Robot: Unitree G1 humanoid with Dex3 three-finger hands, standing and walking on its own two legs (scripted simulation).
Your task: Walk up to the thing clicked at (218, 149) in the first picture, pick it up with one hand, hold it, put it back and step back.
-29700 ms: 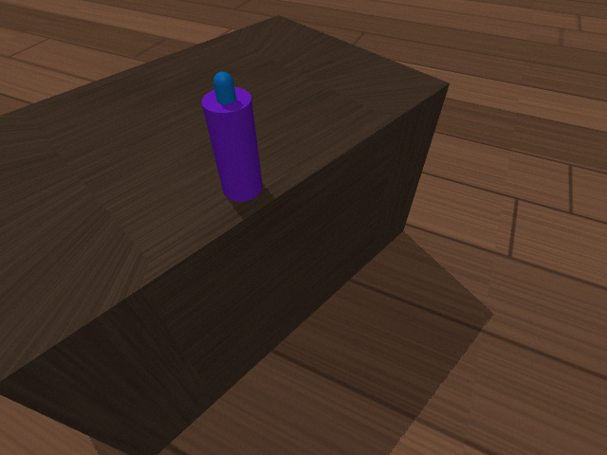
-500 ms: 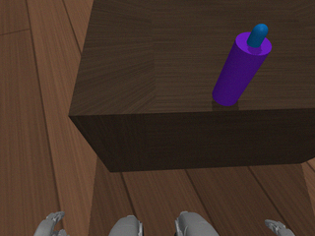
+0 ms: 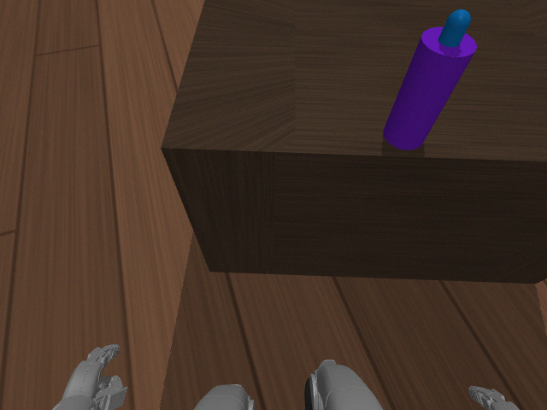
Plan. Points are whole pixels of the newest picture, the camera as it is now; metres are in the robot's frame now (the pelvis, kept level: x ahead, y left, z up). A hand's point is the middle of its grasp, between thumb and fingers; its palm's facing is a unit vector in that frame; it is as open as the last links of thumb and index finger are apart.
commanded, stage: step back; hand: right
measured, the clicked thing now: (428, 84) +0.63 -0.25 +0.08
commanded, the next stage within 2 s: none
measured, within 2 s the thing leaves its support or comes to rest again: neither
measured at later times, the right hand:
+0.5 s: hand out of the picture -0.05 -0.32 -0.14, palm faces +0.05 +0.92 -0.39, open 7.4 cm
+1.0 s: hand out of the picture -0.21 -0.33 -0.13, palm faces -0.03 +0.91 -0.41, open 7.4 cm
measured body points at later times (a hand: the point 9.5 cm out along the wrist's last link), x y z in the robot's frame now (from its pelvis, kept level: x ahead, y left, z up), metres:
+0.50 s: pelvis -0.15 -0.04 +0.01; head -0.11 -0.06 +0.46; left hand -0.07 +0.27 -0.10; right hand -0.06 -0.37 -0.11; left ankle -0.08 +0.10 -0.66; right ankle -0.17 -0.15 -0.72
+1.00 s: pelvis -0.32 -0.06 +0.00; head -0.27 -0.06 +0.45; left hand -0.21 +0.26 -0.11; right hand -0.21 -0.37 -0.11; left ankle -0.23 +0.08 -0.72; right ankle -0.37 -0.18 -0.70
